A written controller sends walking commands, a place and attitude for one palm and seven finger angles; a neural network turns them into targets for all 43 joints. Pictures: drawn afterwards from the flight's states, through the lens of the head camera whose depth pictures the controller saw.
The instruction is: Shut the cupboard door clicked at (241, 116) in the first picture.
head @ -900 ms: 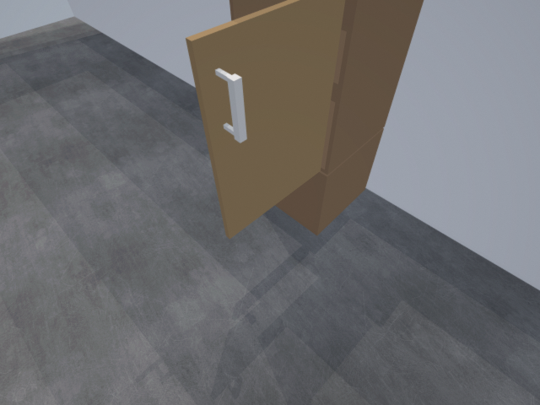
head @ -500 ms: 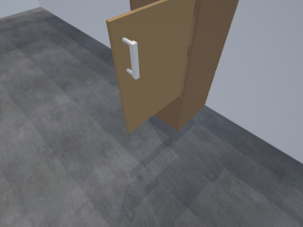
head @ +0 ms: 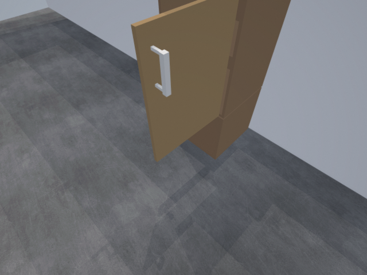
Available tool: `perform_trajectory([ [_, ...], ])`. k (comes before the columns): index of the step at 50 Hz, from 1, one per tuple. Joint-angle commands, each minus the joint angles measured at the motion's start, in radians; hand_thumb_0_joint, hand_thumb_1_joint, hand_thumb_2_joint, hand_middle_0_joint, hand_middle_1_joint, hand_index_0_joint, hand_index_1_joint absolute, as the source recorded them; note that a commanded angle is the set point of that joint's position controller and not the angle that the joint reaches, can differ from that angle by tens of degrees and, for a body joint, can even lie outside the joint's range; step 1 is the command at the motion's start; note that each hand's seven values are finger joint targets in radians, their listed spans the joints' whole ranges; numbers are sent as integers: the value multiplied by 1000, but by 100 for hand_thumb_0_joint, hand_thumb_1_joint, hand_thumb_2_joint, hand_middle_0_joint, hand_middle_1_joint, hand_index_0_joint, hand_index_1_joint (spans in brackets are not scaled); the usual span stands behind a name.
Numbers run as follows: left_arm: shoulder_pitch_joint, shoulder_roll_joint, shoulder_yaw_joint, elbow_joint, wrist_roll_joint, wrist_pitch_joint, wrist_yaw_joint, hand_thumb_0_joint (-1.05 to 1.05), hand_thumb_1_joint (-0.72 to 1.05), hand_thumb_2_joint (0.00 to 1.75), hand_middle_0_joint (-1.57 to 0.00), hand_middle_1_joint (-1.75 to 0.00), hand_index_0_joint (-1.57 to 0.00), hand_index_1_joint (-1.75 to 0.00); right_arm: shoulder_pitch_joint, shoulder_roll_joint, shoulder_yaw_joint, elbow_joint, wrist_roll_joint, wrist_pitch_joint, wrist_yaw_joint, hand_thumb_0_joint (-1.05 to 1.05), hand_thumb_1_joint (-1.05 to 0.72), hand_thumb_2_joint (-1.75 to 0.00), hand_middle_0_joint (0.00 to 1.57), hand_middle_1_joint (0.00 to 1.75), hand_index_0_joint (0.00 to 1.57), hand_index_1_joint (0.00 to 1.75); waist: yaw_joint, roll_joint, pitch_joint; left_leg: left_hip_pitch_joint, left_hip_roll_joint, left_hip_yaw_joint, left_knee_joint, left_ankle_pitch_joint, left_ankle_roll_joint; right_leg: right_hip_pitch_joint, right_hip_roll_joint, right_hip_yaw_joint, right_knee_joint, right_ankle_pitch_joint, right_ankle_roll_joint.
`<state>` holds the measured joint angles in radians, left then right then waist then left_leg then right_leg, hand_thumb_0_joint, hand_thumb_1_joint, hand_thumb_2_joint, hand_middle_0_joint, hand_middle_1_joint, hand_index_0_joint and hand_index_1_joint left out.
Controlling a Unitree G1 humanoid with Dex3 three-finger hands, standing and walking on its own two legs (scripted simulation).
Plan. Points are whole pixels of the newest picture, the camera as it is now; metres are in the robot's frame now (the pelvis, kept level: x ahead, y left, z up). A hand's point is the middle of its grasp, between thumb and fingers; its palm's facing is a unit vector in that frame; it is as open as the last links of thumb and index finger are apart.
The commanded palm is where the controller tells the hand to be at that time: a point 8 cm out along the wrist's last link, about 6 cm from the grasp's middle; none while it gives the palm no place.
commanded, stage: walk around to get in front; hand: left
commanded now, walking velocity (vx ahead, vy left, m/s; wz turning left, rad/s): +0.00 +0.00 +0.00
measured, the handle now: (161, 72) +0.62 +0.10 +0.10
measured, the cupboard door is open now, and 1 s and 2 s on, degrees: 88 88 88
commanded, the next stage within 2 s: none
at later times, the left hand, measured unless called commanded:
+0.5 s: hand out of the picture +0.07 +0.18 -0.18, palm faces -0.17 -0.95 -0.24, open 7.4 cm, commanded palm none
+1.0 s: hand out of the picture +0.10 +0.17 -0.19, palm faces -0.38 -0.90 -0.23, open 7.4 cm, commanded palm none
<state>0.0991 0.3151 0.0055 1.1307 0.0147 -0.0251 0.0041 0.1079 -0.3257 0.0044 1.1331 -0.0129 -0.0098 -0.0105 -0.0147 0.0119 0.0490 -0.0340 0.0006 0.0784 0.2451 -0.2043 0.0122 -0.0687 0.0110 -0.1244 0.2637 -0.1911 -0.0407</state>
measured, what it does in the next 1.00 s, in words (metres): lifts its left foot, turning right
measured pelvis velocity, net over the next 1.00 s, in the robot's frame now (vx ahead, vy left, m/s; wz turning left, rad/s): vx -0.02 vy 0.00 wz -0.46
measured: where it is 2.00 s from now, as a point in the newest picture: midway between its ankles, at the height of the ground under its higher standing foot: outside the picture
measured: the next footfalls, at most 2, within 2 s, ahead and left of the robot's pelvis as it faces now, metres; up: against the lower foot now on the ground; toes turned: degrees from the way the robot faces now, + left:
left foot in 1.02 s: +0.05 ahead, +0.11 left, +0.00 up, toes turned -27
right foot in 1.36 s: -0.07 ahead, -0.13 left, +0.00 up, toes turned -44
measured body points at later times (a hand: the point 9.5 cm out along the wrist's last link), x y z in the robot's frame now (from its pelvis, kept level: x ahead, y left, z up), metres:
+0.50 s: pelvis -0.03 -0.01 -0.02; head +0.02 -0.03 +0.43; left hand +0.08 +0.23 -0.16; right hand -0.03 -0.26 -0.18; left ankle -0.05 +0.10 -0.75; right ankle -0.05 -0.10 -0.72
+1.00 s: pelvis -0.02 +0.00 -0.02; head +0.04 -0.02 +0.43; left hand +0.12 +0.21 -0.17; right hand +0.00 -0.29 -0.14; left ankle +0.01 +0.13 -0.74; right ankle -0.05 -0.13 -0.75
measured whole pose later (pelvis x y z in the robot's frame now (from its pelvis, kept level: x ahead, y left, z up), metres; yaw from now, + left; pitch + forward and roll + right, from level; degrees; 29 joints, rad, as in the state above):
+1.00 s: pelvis -0.02 +0.00 -0.02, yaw -26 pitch +3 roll +0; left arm 0.21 0.23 0.08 0.93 0.03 0.05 0.00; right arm 0.03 -0.22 -0.04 0.90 0.01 0.02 -0.03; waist 0.04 -0.04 0.10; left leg -0.29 0.02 -0.01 0.60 -0.35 -0.05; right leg -0.35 0.08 0.18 0.53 -0.22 0.00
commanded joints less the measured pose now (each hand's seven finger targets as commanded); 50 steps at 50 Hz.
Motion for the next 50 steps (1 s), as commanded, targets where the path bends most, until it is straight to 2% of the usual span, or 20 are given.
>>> perform_trajectory([
  [1,-19,205,33,-60,-5,-25,17,0,90,90,-20,-30,-20,-30,-21,-197,-40,-56,3,-15,-10,0,-90,-90,20,30,20,30,6,-19,-89,5,151,-131,-10,285,8,39,-173,152,-15,317,-6],
  [4,-23,205,37,-68,-5,-22,16,0,90,90,-20,-30,-20,-30,-11,-200,-43,-57,1,-15,-15,0,-90,-90,20,30,20,30,1,-12,-101,30,161,-112,12,320,4,26,-169,162,3,365,-10],
  [7,37,94,22,-60,-6,9,24,0,90,90,-20,-30,-20,-30,65,-74,-26,-45,-2,8,-23,0,-90,-90,20,30,20,30,-4,-13,-106,29,168,-60,73,336,-16,-7,-167,172,66,438,2],
  [14,64,113,55,-134,5,49,11,0,90,90,-20,-30,-20,-30,75,-96,-63,-121,-4,36,-35,0,-90,-90,20,30,20,30,-2,-21,-43,-48,191,-11,174,172,-8,-142,-145,244,186,376,-21],
  [18,57,74,63,-187,8,62,-2,0,90,90,-20,-30,-20,-30,84,-115,-81,-152,-11,33,-39,0,-90,-90,20,30,20,30,-4,96,-35,-39,301,-84,118,159,59,-269,-58,197,383,150,5],
  [20,32,42,69,-222,11,74,-9,0,90,90,-20,-30,-20,-30,101,-121,-86,-156,-16,20,-40,0,-90,-90,20,30,20,30,-5,166,-20,-12,426,-150,61,323,160,-372,-21,135,629,-317,31],
  [21,24,39,75,-232,12,81,-11,0,90,90,-20,-30,-20,-30,109,-114,-85,-160,-18,16,-43,0,-90,-90,20,30,20,30,-4,142,-17,-28,446,-146,65,373,181,-387,-29,153,695,-359,36],
  [25,99,-2,81,-230,11,75,-24,0,90,90,-20,-30,-20,-30,35,-115,-92,-196,-24,15,-40,0,-90,-90,20,30,20,30,46,104,-24,-92,384,-6,193,395,109,-252,-54,91,518,-275,35],
  [27,204,18,96,-200,12,65,-24,0,90,90,-20,-30,-20,-30,9,-115,-98,-205,-13,23,-36,0,-90,-90,20,30,20,30,96,13,-49,-179,306,70,384,251,35,-87,-42,72,276,-20,31],
  [28,255,115,114,-189,23,50,-11,0,90,90,-20,-30,-20,-30,13,-60,-95,-228,3,28,-30,0,-90,-90,20,30,20,30,112,-262,-57,-332,170,135,626,-58,-34,-6,-209,360,89,268,-30],
  [29,272,181,127,-193,15,44,6,0,90,90,-20,-30,-20,-30,-25,-13,-85,-268,7,36,-24,0,-90,-90,20,30,20,30,122,-410,-31,-498,40,53,854,-459,-72,-16,-390,662,41,548,-159],
  [30,266,178,127,-201,6,41,16,0,90,90,-20,-30,-20,-30,-6,-24,-85,-267,6,48,-22,0,-90,-90,20,30,20,30,108,-309,-47,-506,72,-68,943,-428,-66,-36,-404,626,41,428,-206],
  [31,208,161,123,-222,9,46,20,0,90,90,-20,-30,-20,-30,-22,-6,-88,-257,9,53,-17,0,-90,-90,20,30,20,30,86,-210,3,-533,88,-90,983,-384,-65,-130,-363,608,14,127,-211],
  [32,143,127,119,-243,14,48,23,0,90,90,-20,-30,-20,-30,-37,-6,-89,-252,5,51,-15,0,-90,-90,20,30,20,30,57,-195,15,-550,94,-109,993,-304,-67,-158,-312,607,14,44,-187],
  [35,121,101,110,-258,13,34,22,0,90,90,-20,-30,-20,-30,-3,16,-86,-241,3,45,-9,0,-90,-90,20,30,20,30,27,-92,-70,-491,83,-99,924,-199,-83,-119,-242,495,69,191,-143],
  [44,176,113,120,-251,20,46,14,0,90,90,-20,-30,-20,-30,-66,18,-82,-289,14,32,-25,0,-90,-90,20,30,20,30,63,-180,-105,-427,28,-95,613,-252,-81,-40,-207,561,115,351,-155],
  [46,147,119,124,-259,19,49,15,0,90,90,-20,-30,-20,-30,-29,15,-79,-284,22,24,-28,0,-90,-90,20,30,20,30,44,-183,-133,-346,16,-98,469,-245,-71,-56,-197,581,150,400,-144],
  [48,93,113,121,-273,11,56,13,0,90,90,-20,-30,-20,-30,59,4,-80,-257,23,16,-34,0,-90,-90,20,30,20,30,-7,-162,-142,-150,9,-81,253,-82,-66,-183,-152,556,203,332,-79],
  [49,75,76,111,-283,2,58,10,0,90,90,-20,-30,-20,-30,102,-33,-86,-242,19,6,-41,0,-90,-90,20,30,20,30,-31,-79,-151,16,79,-125,123,-22,-47,-318,-84,493,269,208,-26],
  [50,92,6,98,-304,-10,59,0,0,90,90,-20,-30,-20,-30,112,-130,-104,-252,1,-4,-43,0,-90,-90,20,30,20,30,-27,234,-152,116,352,-412,-2,18,30,-514,61,329,462,-196,46],
])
